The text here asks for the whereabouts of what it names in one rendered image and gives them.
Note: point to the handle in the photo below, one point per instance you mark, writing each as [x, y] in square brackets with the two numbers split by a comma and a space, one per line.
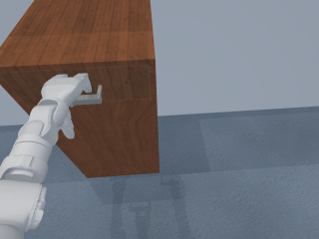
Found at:
[93, 99]

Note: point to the left robot upper arm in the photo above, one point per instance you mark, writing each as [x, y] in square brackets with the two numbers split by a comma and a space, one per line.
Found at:
[22, 206]

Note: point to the left robot forearm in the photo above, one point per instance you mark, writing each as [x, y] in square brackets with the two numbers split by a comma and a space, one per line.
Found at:
[30, 154]

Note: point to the drawer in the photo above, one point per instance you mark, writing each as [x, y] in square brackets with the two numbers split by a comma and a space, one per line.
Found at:
[129, 82]

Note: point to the cabinet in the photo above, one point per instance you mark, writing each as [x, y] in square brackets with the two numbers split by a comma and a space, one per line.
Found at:
[114, 138]

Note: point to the left robot hand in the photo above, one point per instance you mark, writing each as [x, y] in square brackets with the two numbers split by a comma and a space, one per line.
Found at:
[67, 89]

